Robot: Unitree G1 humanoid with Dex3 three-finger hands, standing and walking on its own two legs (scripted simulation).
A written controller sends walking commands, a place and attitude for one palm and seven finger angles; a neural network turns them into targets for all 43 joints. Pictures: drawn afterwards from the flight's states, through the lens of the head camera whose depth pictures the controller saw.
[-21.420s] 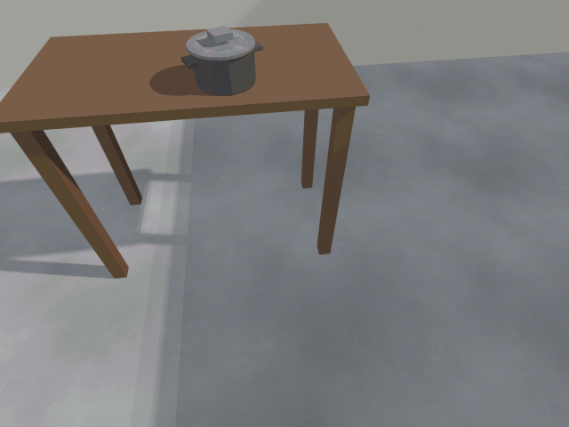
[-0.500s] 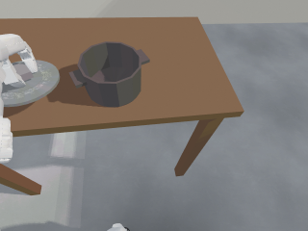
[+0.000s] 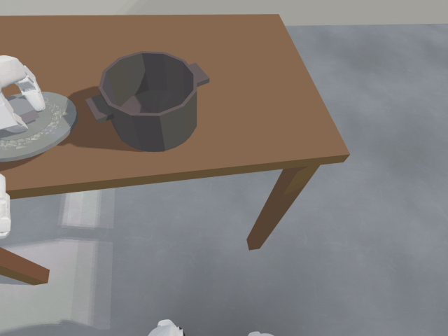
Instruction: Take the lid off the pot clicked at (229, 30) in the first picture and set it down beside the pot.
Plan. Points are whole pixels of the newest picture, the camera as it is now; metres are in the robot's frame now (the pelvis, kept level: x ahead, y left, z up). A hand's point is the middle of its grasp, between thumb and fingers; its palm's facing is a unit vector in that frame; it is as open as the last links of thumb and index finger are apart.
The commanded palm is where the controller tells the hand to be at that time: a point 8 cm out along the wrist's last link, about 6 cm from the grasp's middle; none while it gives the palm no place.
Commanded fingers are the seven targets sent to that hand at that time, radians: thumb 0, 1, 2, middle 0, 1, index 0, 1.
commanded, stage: lower the lid onto the table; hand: left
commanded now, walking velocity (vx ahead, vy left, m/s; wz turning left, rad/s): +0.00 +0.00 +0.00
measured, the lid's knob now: (16, 112) +0.50 +0.32 +0.08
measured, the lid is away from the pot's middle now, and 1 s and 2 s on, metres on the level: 0.23 0.24 0.24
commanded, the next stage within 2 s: open the fingers wide in 0.02 s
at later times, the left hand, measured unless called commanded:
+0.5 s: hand out of the picture +0.45 +0.32 +0.10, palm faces -0.42 -0.09 -0.90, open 7.8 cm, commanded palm +0.49 +0.31 +0.17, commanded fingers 0.00 0.30 0.79 -0.52 -0.98 -0.55 -0.99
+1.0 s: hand (1, 116) +0.47 +0.32 +0.11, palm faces -0.41 -0.11 -0.90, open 10.3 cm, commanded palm +0.50 +0.31 +0.17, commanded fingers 0.00 -0.06 0.75 -0.39 -0.77 -0.39 -0.77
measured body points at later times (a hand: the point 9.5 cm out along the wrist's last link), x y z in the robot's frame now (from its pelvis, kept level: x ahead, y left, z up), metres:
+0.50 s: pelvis -0.01 +0.00 +0.00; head +0.07 +0.02 +0.44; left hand +0.47 +0.32 +0.15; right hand +0.02 -0.28 -0.12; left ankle +0.04 +0.10 -0.71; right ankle -0.04 -0.15 -0.71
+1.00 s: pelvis -0.01 +0.00 +0.00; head +0.08 +0.02 +0.44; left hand +0.49 +0.32 +0.16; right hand -0.02 -0.28 -0.12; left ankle +0.04 +0.10 -0.71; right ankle -0.04 -0.15 -0.71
